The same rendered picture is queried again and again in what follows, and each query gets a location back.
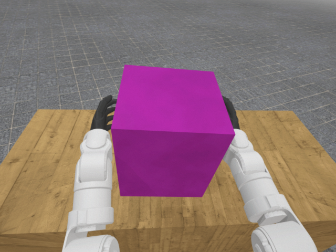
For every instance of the robot left upper arm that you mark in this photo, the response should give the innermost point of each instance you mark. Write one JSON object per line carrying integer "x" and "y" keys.
{"x": 101, "y": 243}

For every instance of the left robot forearm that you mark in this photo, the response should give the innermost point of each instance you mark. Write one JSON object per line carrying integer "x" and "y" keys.
{"x": 92, "y": 188}

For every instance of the robot left hand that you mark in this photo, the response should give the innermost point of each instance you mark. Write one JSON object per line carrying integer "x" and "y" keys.
{"x": 100, "y": 119}

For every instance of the robot right upper arm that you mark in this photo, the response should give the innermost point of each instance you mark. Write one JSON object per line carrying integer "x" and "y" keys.
{"x": 281, "y": 237}

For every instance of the pedestal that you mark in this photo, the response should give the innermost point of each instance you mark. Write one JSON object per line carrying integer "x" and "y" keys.
{"x": 37, "y": 188}

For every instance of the right robot forearm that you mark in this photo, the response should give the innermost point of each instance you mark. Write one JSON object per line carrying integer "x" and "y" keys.
{"x": 263, "y": 203}

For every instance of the carton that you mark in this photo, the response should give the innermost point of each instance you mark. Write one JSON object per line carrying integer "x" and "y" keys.
{"x": 170, "y": 131}

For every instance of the robot right hand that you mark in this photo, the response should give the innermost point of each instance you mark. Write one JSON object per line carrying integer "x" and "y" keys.
{"x": 231, "y": 112}

